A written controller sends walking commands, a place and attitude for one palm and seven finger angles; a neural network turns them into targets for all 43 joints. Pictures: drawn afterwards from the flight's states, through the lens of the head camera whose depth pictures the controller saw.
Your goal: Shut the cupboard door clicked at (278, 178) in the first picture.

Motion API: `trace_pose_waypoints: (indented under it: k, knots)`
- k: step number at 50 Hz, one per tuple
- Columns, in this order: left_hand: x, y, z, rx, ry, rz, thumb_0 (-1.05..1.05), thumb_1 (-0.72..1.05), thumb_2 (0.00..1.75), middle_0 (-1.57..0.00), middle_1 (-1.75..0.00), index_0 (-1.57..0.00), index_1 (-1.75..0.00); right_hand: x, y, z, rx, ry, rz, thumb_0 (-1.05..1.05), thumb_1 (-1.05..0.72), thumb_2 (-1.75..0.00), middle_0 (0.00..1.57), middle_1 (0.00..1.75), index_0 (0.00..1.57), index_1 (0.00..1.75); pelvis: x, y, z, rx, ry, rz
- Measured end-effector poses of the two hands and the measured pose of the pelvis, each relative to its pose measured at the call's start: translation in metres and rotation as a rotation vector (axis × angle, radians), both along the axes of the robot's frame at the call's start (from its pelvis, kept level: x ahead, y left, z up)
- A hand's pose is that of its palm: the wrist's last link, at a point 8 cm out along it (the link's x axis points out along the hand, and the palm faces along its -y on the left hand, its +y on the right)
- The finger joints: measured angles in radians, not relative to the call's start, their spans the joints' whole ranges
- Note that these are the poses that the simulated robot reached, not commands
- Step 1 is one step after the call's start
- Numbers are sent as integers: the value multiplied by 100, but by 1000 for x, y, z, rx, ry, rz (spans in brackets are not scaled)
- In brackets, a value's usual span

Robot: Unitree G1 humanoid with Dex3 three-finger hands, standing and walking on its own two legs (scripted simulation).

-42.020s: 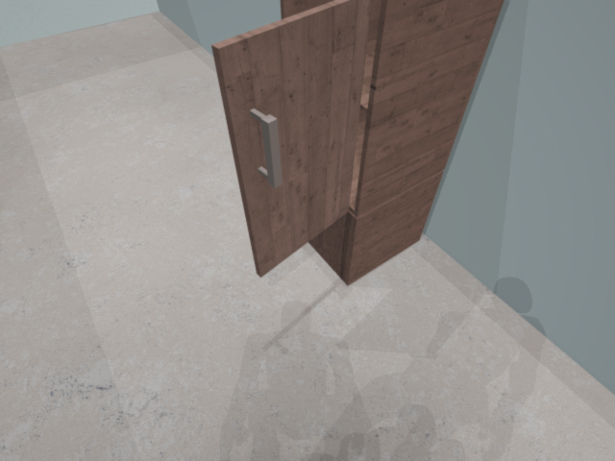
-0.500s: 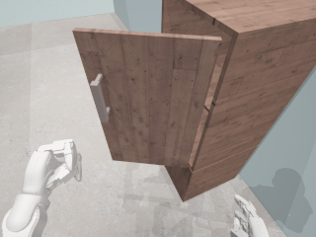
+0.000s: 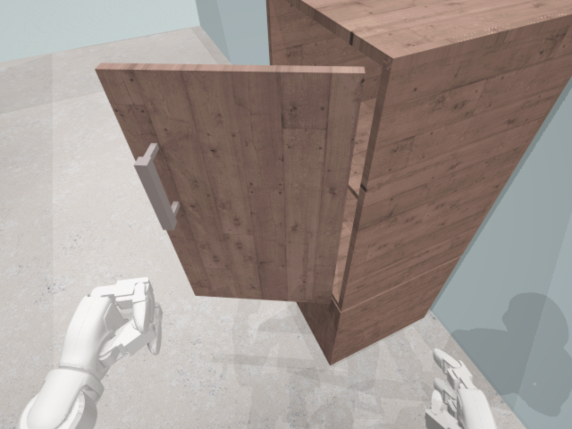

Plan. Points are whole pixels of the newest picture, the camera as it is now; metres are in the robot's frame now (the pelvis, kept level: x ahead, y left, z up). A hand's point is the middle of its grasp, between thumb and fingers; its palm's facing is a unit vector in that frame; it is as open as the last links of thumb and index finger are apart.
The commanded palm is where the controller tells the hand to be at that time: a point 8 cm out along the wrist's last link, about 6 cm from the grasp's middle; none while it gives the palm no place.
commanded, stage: bring the fist close to the handle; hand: left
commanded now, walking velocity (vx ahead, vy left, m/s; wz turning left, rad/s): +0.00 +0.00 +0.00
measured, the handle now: (161, 188) +0.46 +0.23 +0.09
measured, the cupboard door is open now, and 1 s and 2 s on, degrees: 61 61 53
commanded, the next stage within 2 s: push the door shut along its arc in 1.34 s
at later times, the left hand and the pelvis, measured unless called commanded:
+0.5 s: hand (149, 265) +0.30 +0.20 +0.10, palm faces +0.01 -1.00 -0.04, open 3.1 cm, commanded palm +0.28 +0.25 +0.10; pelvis +0.00 +0.01 +0.00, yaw -1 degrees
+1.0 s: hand (168, 231) +0.36 +0.19 +0.09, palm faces -0.02 -1.00 -0.02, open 3.1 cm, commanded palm +0.33 +0.25 +0.10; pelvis +0.00 +0.02 +0.01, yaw -2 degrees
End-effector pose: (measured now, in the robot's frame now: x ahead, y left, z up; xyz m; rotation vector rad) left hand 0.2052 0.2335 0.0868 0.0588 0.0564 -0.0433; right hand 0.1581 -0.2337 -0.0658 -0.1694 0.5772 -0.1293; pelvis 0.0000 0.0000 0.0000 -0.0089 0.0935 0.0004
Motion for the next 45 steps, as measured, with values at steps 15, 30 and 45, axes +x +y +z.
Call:
trace_pose_waypoints:
  k: [15, 30, 45]
  knots:
    - [49, 13, 6, -12, -44, -17, 2, 90, 90, -130, -150, -130, -150, -13, -8, -8, -24, 71, -30, 2, -91, -90, 20, 30, 20, 30, -4, 1, 1, -3, 4, 1]
    - [83, 19, 10, -11, -82, 21, 2, 90, 90, -130, -150, -130, -150, -29, 0, -12, -18, 149, -58, 2, -91, -90, 20, 30, 20, 30, 0, 12, 4, -1, 14, -16]
    - [131, 15, 16, -22, -97, 25, 2, 90, 90, -130, -150, -130, -150, -40, 3, -17, -13, 221, -81, 2, -91, -90, 20, 30, 20, 30, 0, 15, 5, -1, 29, -24]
